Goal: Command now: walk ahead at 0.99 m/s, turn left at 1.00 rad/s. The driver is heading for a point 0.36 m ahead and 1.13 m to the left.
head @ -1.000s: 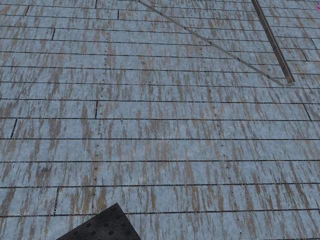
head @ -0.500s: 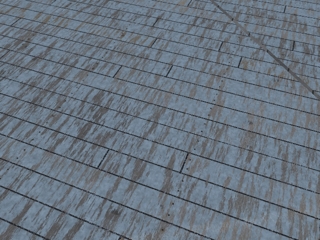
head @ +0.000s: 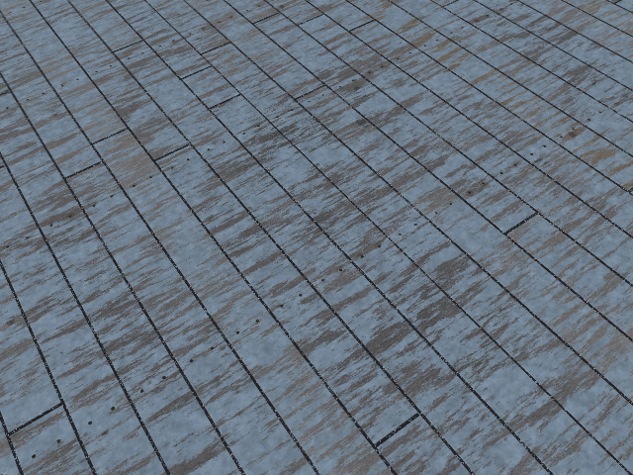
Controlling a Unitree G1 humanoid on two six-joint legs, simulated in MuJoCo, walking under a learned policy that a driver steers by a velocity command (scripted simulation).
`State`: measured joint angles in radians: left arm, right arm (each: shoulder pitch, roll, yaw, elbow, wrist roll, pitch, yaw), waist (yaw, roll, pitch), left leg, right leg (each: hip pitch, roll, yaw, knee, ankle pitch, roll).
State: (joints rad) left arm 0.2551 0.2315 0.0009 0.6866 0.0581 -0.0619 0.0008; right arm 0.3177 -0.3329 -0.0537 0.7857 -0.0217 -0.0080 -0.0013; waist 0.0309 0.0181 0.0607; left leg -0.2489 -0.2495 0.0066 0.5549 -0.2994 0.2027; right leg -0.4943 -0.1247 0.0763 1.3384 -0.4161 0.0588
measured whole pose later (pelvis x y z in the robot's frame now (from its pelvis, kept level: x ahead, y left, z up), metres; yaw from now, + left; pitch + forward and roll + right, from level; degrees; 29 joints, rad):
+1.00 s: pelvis +0.85 +0.27 +0.01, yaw +57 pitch +2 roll +0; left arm -0.01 0.27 -0.01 0.55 0.04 -0.04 -0.02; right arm 0.47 -0.33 -0.07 0.83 0.00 -0.07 0.01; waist -0.12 0.00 0.05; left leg 0.06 -0.20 -0.25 0.32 -0.37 0.18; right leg -0.71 -0.12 0.07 0.68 -0.03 0.06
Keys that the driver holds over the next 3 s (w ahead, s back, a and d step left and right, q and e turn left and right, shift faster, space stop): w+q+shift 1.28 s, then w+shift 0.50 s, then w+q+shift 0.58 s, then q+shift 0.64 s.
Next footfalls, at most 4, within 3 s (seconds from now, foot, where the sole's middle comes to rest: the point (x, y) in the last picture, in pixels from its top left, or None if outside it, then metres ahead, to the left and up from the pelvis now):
0.24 right None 0.46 -0.17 -0.75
0.68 left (271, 345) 0.75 0.20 -0.75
1.08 right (205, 211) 1.16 0.42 -0.75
1.52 left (32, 240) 1.07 0.88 -0.75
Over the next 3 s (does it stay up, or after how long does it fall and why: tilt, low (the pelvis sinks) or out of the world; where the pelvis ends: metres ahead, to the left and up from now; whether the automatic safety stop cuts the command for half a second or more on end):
stays up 0.97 1.87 0.01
